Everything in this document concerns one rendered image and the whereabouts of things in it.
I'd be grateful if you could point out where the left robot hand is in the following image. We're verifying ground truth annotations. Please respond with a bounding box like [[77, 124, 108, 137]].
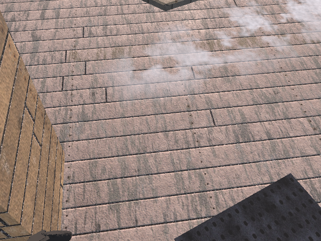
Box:
[[27, 230, 72, 241]]

